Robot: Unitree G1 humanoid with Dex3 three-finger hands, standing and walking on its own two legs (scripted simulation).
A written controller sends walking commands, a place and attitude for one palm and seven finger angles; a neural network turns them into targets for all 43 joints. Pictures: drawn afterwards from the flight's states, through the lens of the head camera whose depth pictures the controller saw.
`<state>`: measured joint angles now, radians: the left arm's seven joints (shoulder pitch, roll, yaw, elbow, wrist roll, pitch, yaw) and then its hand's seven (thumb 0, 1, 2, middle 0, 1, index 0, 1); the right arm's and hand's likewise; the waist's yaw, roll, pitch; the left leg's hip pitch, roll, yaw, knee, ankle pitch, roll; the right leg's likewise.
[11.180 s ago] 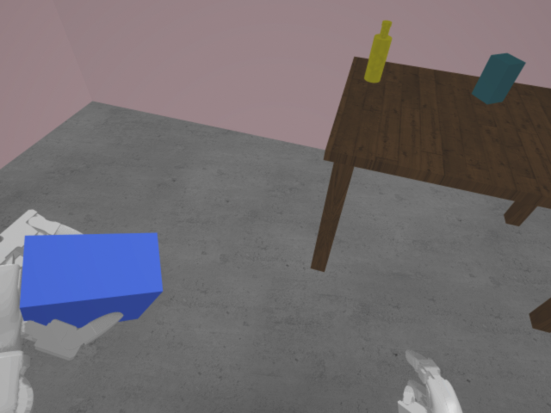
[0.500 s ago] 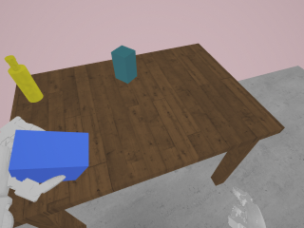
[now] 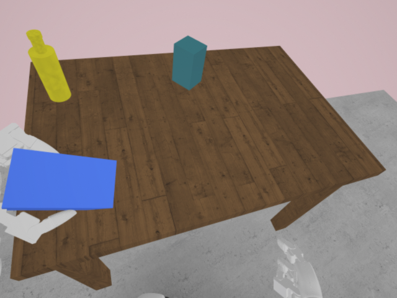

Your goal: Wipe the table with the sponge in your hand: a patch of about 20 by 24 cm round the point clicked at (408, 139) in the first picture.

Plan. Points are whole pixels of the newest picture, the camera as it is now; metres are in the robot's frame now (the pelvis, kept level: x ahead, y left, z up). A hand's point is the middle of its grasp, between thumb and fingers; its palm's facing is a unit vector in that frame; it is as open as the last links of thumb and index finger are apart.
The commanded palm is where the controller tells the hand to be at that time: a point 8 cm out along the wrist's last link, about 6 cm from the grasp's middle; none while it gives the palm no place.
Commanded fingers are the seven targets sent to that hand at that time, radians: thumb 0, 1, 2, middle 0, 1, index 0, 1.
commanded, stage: come to a stop and stand still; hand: left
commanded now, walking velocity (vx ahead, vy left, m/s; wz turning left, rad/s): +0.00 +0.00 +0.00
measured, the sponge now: (72, 186) +0.24 +0.23 +0.13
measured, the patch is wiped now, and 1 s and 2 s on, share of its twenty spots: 0.00 0.00 0.00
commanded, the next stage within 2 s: look again from close up in 0.32 s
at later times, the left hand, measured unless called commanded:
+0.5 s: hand (40, 197) +0.20 +0.24 +0.16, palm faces +0.39 -0.84 -0.39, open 10.6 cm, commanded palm +0.15 +0.27 +0.18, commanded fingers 0.00 0.10 1.30 -1.20 -1.60 -1.20 -1.60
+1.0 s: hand (79, 187) +0.22 +0.20 +0.16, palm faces +0.34 -0.85 -0.41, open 10.6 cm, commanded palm +0.17 +0.24 +0.18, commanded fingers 0.00 0.10 1.30 -1.20 -1.60 -1.20 -1.60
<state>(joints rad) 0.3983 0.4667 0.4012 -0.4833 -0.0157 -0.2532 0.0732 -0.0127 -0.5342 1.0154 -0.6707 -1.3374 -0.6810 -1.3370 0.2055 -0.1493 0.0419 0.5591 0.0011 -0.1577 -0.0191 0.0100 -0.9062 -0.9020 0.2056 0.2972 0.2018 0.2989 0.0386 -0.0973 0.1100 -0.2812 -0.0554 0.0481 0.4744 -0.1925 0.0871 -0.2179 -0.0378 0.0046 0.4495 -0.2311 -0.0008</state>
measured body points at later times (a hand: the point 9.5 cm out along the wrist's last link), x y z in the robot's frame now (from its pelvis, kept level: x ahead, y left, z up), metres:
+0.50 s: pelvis -0.01 -0.01 +0.00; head +0.00 +0.02 +0.45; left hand +0.18 +0.28 +0.18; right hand +0.16 -0.23 -0.07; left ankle +0.04 +0.06 -0.74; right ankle +0.01 -0.16 -0.74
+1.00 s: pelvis +0.01 -0.04 +0.01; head +0.03 -0.03 +0.45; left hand +0.20 +0.25 +0.18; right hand +0.19 -0.27 -0.07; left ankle +0.04 +0.06 -0.74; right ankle +0.01 -0.16 -0.74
